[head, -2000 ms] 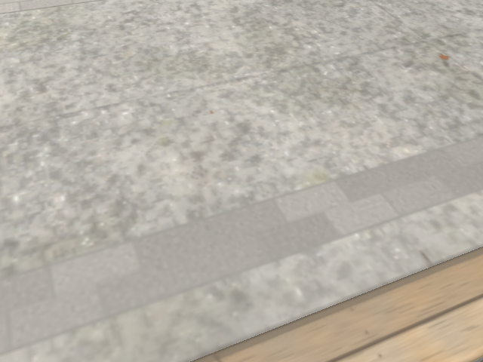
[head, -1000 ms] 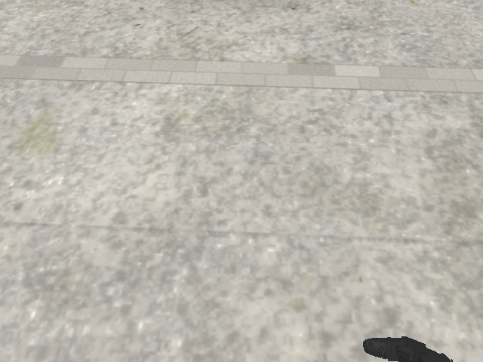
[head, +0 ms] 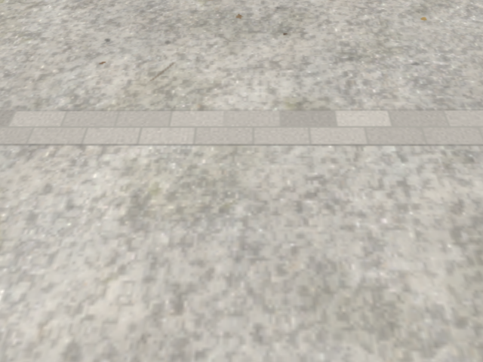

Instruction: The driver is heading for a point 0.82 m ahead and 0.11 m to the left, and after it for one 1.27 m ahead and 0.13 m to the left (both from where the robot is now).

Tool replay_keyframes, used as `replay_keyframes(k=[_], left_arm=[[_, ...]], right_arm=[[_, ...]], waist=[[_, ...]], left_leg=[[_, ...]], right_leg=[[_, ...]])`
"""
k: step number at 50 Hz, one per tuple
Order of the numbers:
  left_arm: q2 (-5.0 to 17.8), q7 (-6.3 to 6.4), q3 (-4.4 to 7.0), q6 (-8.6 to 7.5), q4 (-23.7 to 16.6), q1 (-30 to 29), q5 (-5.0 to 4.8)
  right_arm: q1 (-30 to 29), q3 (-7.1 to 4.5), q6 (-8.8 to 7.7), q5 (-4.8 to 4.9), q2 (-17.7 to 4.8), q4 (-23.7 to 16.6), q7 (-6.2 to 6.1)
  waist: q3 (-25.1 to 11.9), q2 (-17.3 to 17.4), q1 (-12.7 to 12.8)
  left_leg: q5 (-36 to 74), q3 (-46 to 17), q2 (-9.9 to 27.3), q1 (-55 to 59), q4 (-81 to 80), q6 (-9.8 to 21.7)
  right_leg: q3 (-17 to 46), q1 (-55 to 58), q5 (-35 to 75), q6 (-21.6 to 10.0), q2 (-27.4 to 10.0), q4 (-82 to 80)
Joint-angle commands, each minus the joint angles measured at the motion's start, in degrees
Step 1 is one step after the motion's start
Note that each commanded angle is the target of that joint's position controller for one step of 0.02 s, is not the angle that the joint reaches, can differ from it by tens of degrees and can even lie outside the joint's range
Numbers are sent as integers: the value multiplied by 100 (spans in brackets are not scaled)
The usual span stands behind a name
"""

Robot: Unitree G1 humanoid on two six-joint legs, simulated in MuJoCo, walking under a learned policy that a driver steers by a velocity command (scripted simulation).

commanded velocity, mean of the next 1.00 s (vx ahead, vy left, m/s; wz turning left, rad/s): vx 0.50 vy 0.00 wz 0.10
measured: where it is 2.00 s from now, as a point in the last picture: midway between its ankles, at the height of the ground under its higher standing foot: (228, 179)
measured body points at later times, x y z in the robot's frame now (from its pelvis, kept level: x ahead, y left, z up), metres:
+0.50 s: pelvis +0.26 +0.05 +0.00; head +0.29 +0.06 +0.45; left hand +0.45 +0.30 -0.11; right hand +0.27 -0.21 -0.13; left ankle +0.20 +0.15 -0.75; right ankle +0.43 -0.12 -0.68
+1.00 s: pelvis +0.53 -0.01 +0.00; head +0.55 -0.01 +0.45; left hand +0.52 +0.26 -0.13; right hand +0.71 -0.25 -0.12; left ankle +0.65 +0.19 -0.66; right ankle +0.49 -0.09 -0.75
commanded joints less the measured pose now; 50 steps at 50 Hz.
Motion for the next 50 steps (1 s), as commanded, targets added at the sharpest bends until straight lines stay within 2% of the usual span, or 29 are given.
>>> replay_keyframes(k=[1, 4, 6, 7, 8, 9, 10, 11, 12, 13, 14, 16, 18, 21, 24, 29, 31, 32, 33, 34, 35, 36, 37, 38, 39, 40, 42, 44, 50], left_arm=[[993, 34, 206, -46, -261, 49, -63], [1043, 43, 249, 26, -175, 185, -67], [1123, 66, 279, 76, -203, 14, -95], [1033, 72, 255, 94, -233, -64, -117], [867, 77, 187, 77, -346, -204, -63], [336, 25, 15, -55, -504, 195, -12], [547, -42, 49, -211, -456, 115, -59], [888, -68, 161, -272, -557, -305, -208], [898, -44, 152, -269, -645, -665, -211], [841, 4, 173, -229, -685, -853, -125], [797, 46, 208, -147, -697, -824, -67], [599, 65, 192, -11, -704, -664, -56], [568, 72, 187, 32, -801, -864, -6], [472, 27, 138, 26, -984, -1422, 35], [406, -41, 77, 28, -1131, -1985, -18], [514, -187, 38, -12, -1413, -2664, -74], [645, -241, 70, -58, -1429, -2516, -73], [756, -245, 128, -77, -1341, -2157, -55], [941, -225, 242, -83, -1090, -1404, -14], [1320, -175, 388, -100, -814, -278, 46], [1889, -136, 515, -79, -716, 390, 100], [1450, -129, 376, -52, -729, 540, 55], [1180, -99, 292, -56, -800, 53, 35], [974, -84, 225, -63, -905, -420, 32], [760, -104, 163, -88, -909, -783, 66], [600, -120, 118, -132, -900, -985, 120], [572, -127, 130, -187, -809, -1030, 140], [724, -77, 177, -220, -707, -900, 161], [890, 83, 201, -180, -575, -665, 138]], right_arm=[[-772, 16, -73, 56, -228, -483, 78], [-968, 28, -135, 77, -306, -610, 182], [-462, -50, -180, 46, -492, -490, 211], [281, -164, -190, 2, -688, -223, 193], [1462, -314, -211, -55, -1073, 70, 157], [2159, -450, -171, -103, -1672, 186, 123], [2336, -318, -138, -58, -1272, 182, 120], [1819, -230, -125, -54, -997, 76, 96], [1342, -170, -113, -50, -798, -59, 93], [983, -117, -120, -79, -627, -91, 122], [805, -70, -154, -117, -469, -91, 148], [863, -71, -202, -111, -462, 7, 175], [1083, -113, -226, -98, -634, 118, 127], [1327, -126, -195, -58, -736, 233, 41], [1580, -139, -181, -8, -829, 339, 21], [1986, -186, -99, 50, -927, 575, 11], [1919, -219, -48, 63, -1009, 604, -13], [1787, -229, -21, 75, -1058, 586, -24], [1702, -202, 4, 89, -983, 565, -34], [1670, -120, 2, 31, -782, 466, -34], [2257, 68, -105, -11, -188, 367, 7], [2179, 22, -239, 61, -430, 459, 55], [1716, -110, -280, 222, -819, 350, 65], [1343, -110, -263, 225, -836, 246, 37], [1141, -134, -205, 155, -773, 205, -10], [1229, -172, -105, 123, -714, 223, -43], [1453, -158, 51, 140, -482, 270, -43], [1320, -169, 119, 126, -433, 202, -49], [477, -129, 112, 46, -351, -106, 103]], waist=[[305, -543, 27], [406, -700, 48], [170, -791, -300], [-246, -711, -615], [-1015, -412, -1067], [-1777, 951, -1034], [-2197, 1246, -1100], [-1441, 902, -1022], [-927, 473, -882], [-501, 146, -698], [-290, 185, -487], [-176, 277, -298], [-42, 157, -279], [69, 111, -388], [189, 143, -577], [475, 210, -798], [404, 308, -643], [211, 347, -409], [-208, 271, -62], [-974, -81, 331], [-1836, -1448, 244], [-2279, -1677, 348], [-1419, -1301, 296], [-870, -921, 129], [-432, -668, -52], [-201, -773, -266], [-59, -845, -447], [82, -676, -480], [328, -549, -302]], left_leg=[[44, 200, -192, 223, -668, -6], [-607, 286, -310, 346, -1077, 185], [-815, 470, -554, 1220, -1462, 392], [-756, 595, -741, 2278, -1578, 535], [-295, -107, -139, 4043, -1275, 861], [-823, -2516, 1298, 6279, -1634, 1752], [-1266, -3890, 1583, 6551, -2364, 1976], [-1544, -3102, 1385, 5992, -2407, 1695], [-1366, -2325, 1155, 5132, -2510, 1490], [-1017, -1832, 943, 4227, -2738, 1377], [-741, -1480, 741, 3630, -2932, 1272], [-432, -1129, 609, 3165, -3185, 1269], [70, -830, 570, 3124, -3319, 1305], [496, -407, 432, 3190, -3356, 1182], [239, -151, 334, 3268, -3384, 1067], [-35, -284, 678, 4021, -3056, 1038], [429, -322, 786, 4228, -2750, 942], [1211, -227, 716, 4219, -2366, 857], [2038, -4, 450, 4075, -1552, 732], [1456, 209, 121, 3063, -58, 525], [-1236, 450, -825, 696, 2301, 77], [-3428, -487, -983, -21, 3215, 112], [-3129, -578, -665, -562, 3612, 189], [-2575, -389, -318, -501, 3435, 248], [-2171, -320, -118, -255, 3097, 254], [-1886, -386, 38, 85, 2822, 272], [-1594, -425, 91, 400, 2626, 267], [-1166, -501, 64, 156, 2367, 218], [309, -208, -81, 0, 632, 125]], right_leg=[[826, 101, 1215, -812, -1541, -458], [942, 558, 1405, -780, -1756, -90], [869, 618, 2430, -635, -1724, 477], [651, 458, 3216, -514, -1459, 1251], [356, -497, 2809, -302, -1159, 2696], [43, -2909, 419, 151, -243, 4978], [881, -3747, -1923, 141, -85, 5881], [961, -4312, -1617, 68, -443, 6310], [784, -4251, -1072, 19, -753, 6174], [713, -3969, -682, 32, -941, 5785], [762, -3594, -436, 37, -1097, 5450], [738, -3275, -213, 76, -1153, 5115], [700, -3469, 220, 175, -1160, 4628], [624, -3509, 1124, 263, -1102, 3519], [481, -3209, 1694, 257, -925, 2551], [401, -3252, 1204, 89, -768, 1784], [320, -2876, 764, -77, -658, 1567], [164, -2280, 692, -177, -488, 1415], [3, -1243, 756, -308, -288, 1304], [680, 584, 1155, -607, -875, 1559], [3159, 2853, 453, -1461, -2397, 1165], [4479, 3010, -61, -1617, -2690, 409], [3632, 2334, -356, -1316, -2541, 331], [2833, 1424, -278, -1084, -2350, 195], [2287, 568, -79, -939, -2129, -60], [1829, 9, 140, -791, -1928, -282], [1283, -440, 543, -728, -1802, -576], [801, -445, 1145, -711, -1772, -691], [-258, -103, 1750, -503, -1608, -782]])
